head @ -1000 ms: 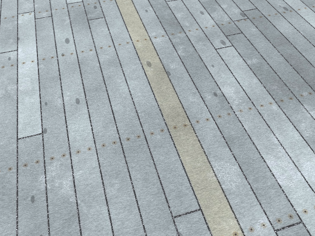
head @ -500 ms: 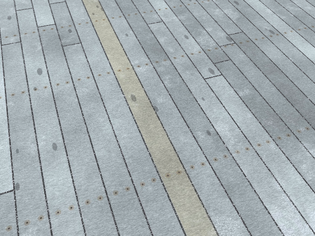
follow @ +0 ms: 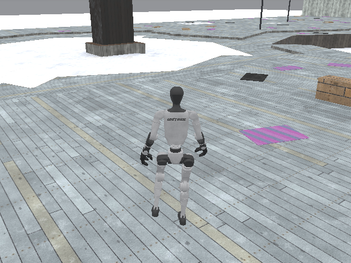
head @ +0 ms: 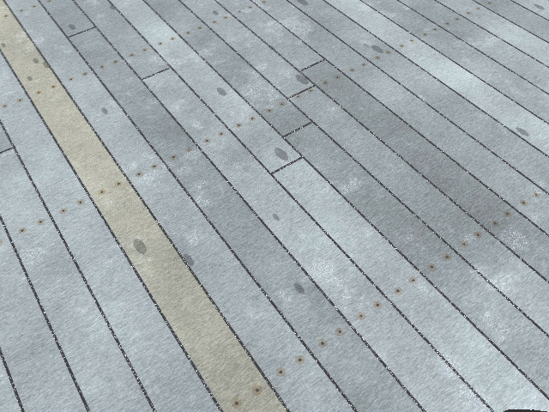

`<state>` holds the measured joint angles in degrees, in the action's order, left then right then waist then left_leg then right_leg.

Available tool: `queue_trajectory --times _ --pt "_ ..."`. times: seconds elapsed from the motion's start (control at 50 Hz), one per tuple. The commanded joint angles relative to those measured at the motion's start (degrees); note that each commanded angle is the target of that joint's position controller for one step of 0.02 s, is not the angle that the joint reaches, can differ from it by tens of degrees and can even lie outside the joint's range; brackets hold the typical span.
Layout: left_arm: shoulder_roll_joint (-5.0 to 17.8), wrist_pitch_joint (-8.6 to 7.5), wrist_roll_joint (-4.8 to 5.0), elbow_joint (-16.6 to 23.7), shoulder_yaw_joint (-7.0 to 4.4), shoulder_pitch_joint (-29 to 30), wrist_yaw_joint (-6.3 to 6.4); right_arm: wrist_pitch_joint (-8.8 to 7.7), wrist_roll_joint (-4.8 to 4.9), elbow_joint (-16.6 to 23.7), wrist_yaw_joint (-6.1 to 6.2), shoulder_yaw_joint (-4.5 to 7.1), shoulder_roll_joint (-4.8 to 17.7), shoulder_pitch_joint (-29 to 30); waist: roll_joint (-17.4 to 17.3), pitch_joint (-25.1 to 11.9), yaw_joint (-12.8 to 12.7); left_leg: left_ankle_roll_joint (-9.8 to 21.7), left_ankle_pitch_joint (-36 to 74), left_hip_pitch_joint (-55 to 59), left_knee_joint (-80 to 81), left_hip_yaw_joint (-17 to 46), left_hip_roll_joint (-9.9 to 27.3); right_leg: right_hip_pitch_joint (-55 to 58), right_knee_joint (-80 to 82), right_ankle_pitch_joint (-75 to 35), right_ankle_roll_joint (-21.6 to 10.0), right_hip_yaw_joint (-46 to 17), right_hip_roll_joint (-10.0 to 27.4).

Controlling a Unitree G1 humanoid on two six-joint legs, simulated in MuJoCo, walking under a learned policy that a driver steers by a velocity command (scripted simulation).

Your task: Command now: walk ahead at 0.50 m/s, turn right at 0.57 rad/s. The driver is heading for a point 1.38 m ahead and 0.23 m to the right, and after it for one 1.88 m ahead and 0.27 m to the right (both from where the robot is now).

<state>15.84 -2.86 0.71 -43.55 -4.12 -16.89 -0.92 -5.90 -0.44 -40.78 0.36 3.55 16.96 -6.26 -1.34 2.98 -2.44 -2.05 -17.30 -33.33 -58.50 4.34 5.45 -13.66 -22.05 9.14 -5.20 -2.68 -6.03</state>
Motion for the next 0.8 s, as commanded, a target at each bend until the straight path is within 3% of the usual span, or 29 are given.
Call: queue_trajectory --times 0.02,0.06,0.14,0.2,0.22,0.24,0.26,0.28,0.3,0.32,0.34,0.36,0.38,0.42,0.44,0.46,0.48,0.5,0.56,0.62,0.68,0.72,0.74,0.76,0.78,0.8 --pt "10.18 -0.90 0.35 4.71 -2.66 2.20 1.26 0.31 -0.36 3.33 0.03 0.57 3.22 0.91 4.04 -3.15 1.52 -2.02 9.57 0.66 11.65 -1.36 -0.88 -0.81 9.37 -12.82 -10.40 -12.06 12.61" --pt "10.24 -0.49 0.57 4.47 -2.67 0.58 1.63 0.08 -0.02 4.26 -0.39 0.14 2.31 5.29 5.11 -2.88 -0.38 -2.29 17.59 3.62 20.41 -1.84 -3.13 -2.25 8.80 -8.07 -8.26 -10.95 10.75" --pt "10.07 0.20 0.98 3.44 -2.73 -2.81 1.85 -0.68 1.02 5.63 -1.29 0.56 4.06 9.41 6.46 -2.95 -1.95 -1.61 20.54 6.49 28.29 -0.21 -5.09 0.93 5.45 -1.42 -6.83 -15.91 12.61" --pt "9.90 0.59 0.69 3.69 -2.84 -2.19 2.11 -1.53 1.23 5.21 -1.68 1.57 6.31 6.50 8.45 -3.24 0.45 0.67 14.79 9.94 30.70 0.65 -5.00 4.33 0.11 -0.64 -5.33 -20.79 14.26" --pt "9.04 0.72 0.57 4.00 -2.61 -1.35 2.10 -1.81 1.13 4.06 -1.54 2.03 6.81 2.75 8.82 -4.25 2.57 1.90 14.38 14.98 32.40 -0.27 -5.16 3.58 -2.77 -1.52 -4.38 -20.96 13.19" --pt "6.72 0.62 0.30 4.45 -1.79 -1.37 1.95 -2.10 0.50 2.90 -1.18 2.87 8.42 -2.77 7.75 -7.93 5.27 3.85 13.21 24.18 33.12 0.76 -3.11 1.41 -9.92 -2.80 -2.52 -18.85 10.24" --pt "2.93 0.50 -0.66 5.37 -0.40 -2.65 1.77 -2.12 -0.31 2.17 -0.70 3.64 11.49 -10.91 -0.01 -15.76 7.99 7.20 7.90 38.18 33.14 11.01 7.03 -5.35 -26.61 6.49 -0.21 -13.24 6.02" --pt "0.79 -0.17 1.43 7.53 0.39 -10.26 1.71 -1.33 -0.89 0.07 -1.10 4.63 16.20 -14.72 -19.48 -20.19 3.97 16.97 -7.06 52.15 40.20 39.65 18.88 -25.45 -44.18 26.50 2.91 -6.76 -0.29" --pt "7.42 -0.13 2.19 5.72 -0.72 -9.19 1.98 -1.16 0.41 0.93 -1.36 3.54 10.41 -12.79 -12.30 -15.64 5.44 16.36 -20.03 49.20 42.72 42.36 18.68 -32.14 -51.41 22.96 3.73 -8.20 4.75" --pt "10.39 0.22 1.56 6.32 -1.59 -3.01 1.96 -0.82 0.66 1.49 -1.08 2.51 6.80 -10.31 -7.00 -9.21 6.91 13.66 -16.46 43.10 42.86 31.93 15.90 -33.18 -52.75 17.57 3.95 -6.99 6.57" --pt "9.77 0.52 0.84 6.74 -1.64 -0.33 2.03 -0.48 0.13 1.67 -0.99 1.92 5.69 -7.76 -3.40 -6.17 6.06 12.16 -7.62 37.03 43.32 24.02 13.29 -31.05 -51.73 13.55 4.28 -5.66 8.43" --pt "8.98 0.60 0.13 7.38 -1.77 1.82 1.87 -0.22 -0.10 1.17 -0.94 1.44 4.17 -6.30 -2.49 -3.32 5.49 11.26 -0.78 32.53 44.52 17.98 10.59 -29.75 -48.76 10.94 4.28 -5.71 9.77" --pt "7.87 0.79 0.62 7.86 -1.78 1.24 1.42 -0.34 -0.46 0.72 -0.71 1.21 4.04 -5.71 -5.13 -2.86 4.03 11.00 3.58 29.68 45.53 14.06 9.75 -27.27 -47.16 9.11 4.36 -5.53 11.19" --pt "5.56 1.35 0.90 7.95 -1.43 1.32 1.10 -0.71 0.00 -0.32 -0.65 1.23 3.33 -6.42 -4.40 -2.75 4.12 10.91 8.80 28.39 47.61 7.84 7.76 -26.17 -45.25 7.63 4.47 -3.92 11.74" --pt "4.73 1.62 1.08 8.97 -1.17 1.77 1.00 -0.89 0.06 -0.82 -0.60 1.65 5.19 -6.45 -5.66 -2.42 3.37 12.14 10.04 27.48 48.68 6.94 9.26 -26.90 -43.39 6.71 5.00 -3.74 12.34" --pt "4.55 1.77 0.84 9.73 -0.95 3.17 0.92 -1.01 0.29 -1.25 -0.54 1.89 5.69 -6.50 -4.59 -1.49 3.71 13.01 12.58 27.66 49.55 5.50 9.85 -28.42 -41.07 5.51 5.63 -3.76 12.79" --pt "4.64 1.72 0.51 9.78 -1.01 4.13 0.80 -1.02 0.31 -1.76 -0.51 1.85 5.22 -7.57 -2.97 -1.16 4.33 12.49 18.38 28.92 48.99 2.11 8.88 -29.49 -39.62 3.83 5.78 -3.64 12.43" --pt "3.80 1.69 0.72 10.34 -0.73 4.68 0.63 -0.76 0.05 -2.14 -0.45 2.23 6.95 -7.26 -3.74 -1.84 3.75 12.76 18.00 29.63 49.41 1.19 9.71 -29.78 -36.47 1.40 6.06 -3.14 12.61" --pt "3.35 1.20 0.69 11.00 -0.33 8.60 -0.41 -0.29 0.15 -2.88 -0.17 2.27 7.72 -7.58 -1.76 -1.13 5.24 11.81 22.95 30.71 49.59 -5.41 8.30 -27.73 -27.36 -6.93 5.61 -1.01 12.25" --pt "2.37 0.79 0.62 12.81 0.25 14.57 -1.52 0.51 0.82 -4.34 0.10 2.53 9.00 -9.83 -1.68 0.88 7.39 10.41 22.75 32.20 49.37 -9.69 8.34 -25.40 -19.11 -10.70 4.67 2.59 11.14" --pt "2.89 0.86 0.70 14.63 0.08 16.95 -2.36 1.49 1.74 -5.56 -0.01 2.97 10.72 -11.68 -2.10 1.54 7.01 9.54 30.86 35.94 46.68 -11.44 10.45 -22.92 -14.70 -6.00 2.42 4.54 9.67" --pt "4.86 1.06 0.20 14.67 -0.97 14.12 -2.32 2.05 2.38 -6.03 0.12 3.33 12.29 -11.86 -3.72 -1.27 3.97 9.01 50.29 38.27 39.63 -13.00 10.81 -16.09 -13.40 0.29 -0.19 7.05 5.89" --pt "6.78 1.24 0.02 13.30 -2.10 8.30 -2.10 2.40 2.54 -6.18 0.23 3.38 12.91 -11.48 -3.81 -4.75 0.09 8.21 56.89 37.76 31.71 -14.19 10.09 -7.94 -11.23 0.69 -1.94 8.01 3.71" --pt "9.32 1.47 0.15 10.44 -3.67 -1.18 -1.34 2.51 2.44 -6.33 0.41 2.80 11.90 -11.20 -2.43 -9.44 -5.06 6.60 55.38 31.92 20.58 -15.93 8.23 6.58 -7.59 -4.02 -3.91 7.81 2.09" --pt "13.91 2.05 0.16 8.40 -4.92 -9.89 -0.08 2.10 0.23 -5.11 0.35 1.14 7.84 -12.44 5.80 -15.87 -7.26 4.38 28.79 16.07 2.31 -16.17 5.30 25.44 -9.49 -7.29 -7.14 -6.81 12.53" --pt "17.95 1.40 0.48 9.36 -4.74 -6.69 -0.14 0.65 0.15 -3.01 -0.48 -0.98 2.49 -17.61 17.56 -23.72 -0.66 1.59 -15.89 -3.83 -17.29 -9.22 -6.28 37.75 0.03 3.92 -18.71 -40.47 27.17"
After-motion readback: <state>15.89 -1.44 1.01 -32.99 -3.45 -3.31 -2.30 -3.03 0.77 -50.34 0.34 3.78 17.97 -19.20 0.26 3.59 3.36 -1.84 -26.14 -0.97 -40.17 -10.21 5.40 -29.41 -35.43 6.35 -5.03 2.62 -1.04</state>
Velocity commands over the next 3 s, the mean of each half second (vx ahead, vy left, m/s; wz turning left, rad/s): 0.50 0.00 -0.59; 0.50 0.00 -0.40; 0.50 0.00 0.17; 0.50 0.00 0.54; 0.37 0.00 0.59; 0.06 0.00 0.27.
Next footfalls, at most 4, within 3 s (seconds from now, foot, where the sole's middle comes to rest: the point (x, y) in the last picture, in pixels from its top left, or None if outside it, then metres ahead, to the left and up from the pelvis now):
0.26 left None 0.33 0.15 -0.78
0.76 right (390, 389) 0.52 -0.20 -0.78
1.30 left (359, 254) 0.89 -0.15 -0.78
1.80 right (449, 205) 1.08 -0.43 -0.78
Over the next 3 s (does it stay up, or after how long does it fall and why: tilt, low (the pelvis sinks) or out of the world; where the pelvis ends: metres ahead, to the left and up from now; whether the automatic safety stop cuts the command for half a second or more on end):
stays up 1.37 -0.28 -0.01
